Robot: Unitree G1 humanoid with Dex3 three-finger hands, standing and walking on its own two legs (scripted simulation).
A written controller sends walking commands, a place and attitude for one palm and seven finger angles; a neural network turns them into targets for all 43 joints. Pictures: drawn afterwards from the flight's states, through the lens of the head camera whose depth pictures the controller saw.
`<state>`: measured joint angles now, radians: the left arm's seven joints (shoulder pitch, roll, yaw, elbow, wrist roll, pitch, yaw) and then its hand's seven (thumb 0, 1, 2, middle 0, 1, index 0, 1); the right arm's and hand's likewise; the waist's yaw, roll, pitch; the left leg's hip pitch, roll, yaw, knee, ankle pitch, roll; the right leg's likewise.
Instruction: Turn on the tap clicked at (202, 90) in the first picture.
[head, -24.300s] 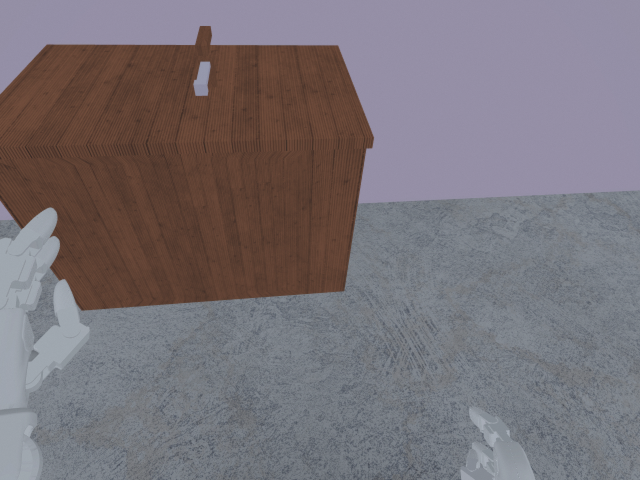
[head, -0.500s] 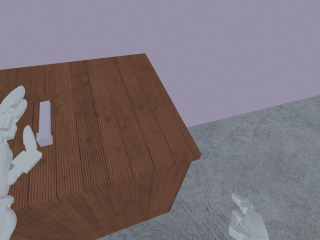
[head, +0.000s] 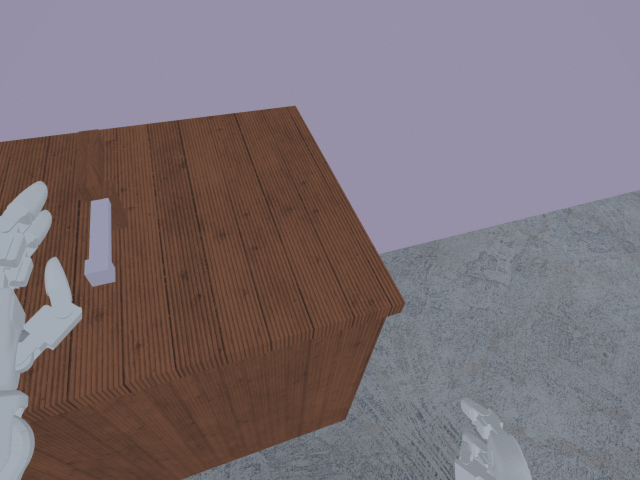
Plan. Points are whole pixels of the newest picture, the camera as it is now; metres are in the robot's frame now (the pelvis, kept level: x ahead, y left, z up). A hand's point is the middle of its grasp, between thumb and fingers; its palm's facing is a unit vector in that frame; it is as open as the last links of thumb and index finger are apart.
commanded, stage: turn the palm inward beside the body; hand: left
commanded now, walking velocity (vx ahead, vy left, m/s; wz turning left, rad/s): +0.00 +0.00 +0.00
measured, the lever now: (100, 271) +0.34 +0.33 +0.04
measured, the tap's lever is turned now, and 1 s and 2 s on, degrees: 0 0 0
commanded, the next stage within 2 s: none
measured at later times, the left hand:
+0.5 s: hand (71, 349) +0.18 +0.24 +0.16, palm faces +0.62 -0.74 -0.27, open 7.4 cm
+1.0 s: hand (140, 346) +0.21 +0.20 +0.12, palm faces +0.47 -0.84 -0.26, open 7.4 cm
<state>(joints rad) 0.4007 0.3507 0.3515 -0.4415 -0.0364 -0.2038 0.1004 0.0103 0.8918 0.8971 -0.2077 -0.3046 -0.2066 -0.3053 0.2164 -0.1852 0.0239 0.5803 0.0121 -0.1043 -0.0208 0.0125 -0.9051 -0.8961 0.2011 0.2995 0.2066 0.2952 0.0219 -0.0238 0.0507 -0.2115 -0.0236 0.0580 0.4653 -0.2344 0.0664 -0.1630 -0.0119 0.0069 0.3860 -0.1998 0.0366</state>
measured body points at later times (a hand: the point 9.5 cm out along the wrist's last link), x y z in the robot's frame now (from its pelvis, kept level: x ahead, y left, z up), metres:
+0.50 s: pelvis -0.03 -0.07 -0.02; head -0.03 -0.07 +0.43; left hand +0.15 +0.27 +0.17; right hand +0.19 -0.28 -0.10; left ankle +0.01 +0.07 -0.74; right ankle +0.00 -0.14 -0.74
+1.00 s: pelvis +0.03 -0.06 -0.02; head +0.04 -0.08 +0.43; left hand +0.18 +0.24 +0.14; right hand +0.23 -0.29 -0.11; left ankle +0.01 +0.07 -0.74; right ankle +0.00 -0.14 -0.74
